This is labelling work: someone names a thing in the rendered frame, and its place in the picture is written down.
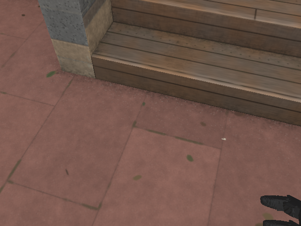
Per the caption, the right robot hand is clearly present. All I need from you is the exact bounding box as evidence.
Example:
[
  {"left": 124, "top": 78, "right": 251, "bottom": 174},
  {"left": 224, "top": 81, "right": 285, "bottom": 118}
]
[{"left": 260, "top": 195, "right": 301, "bottom": 226}]

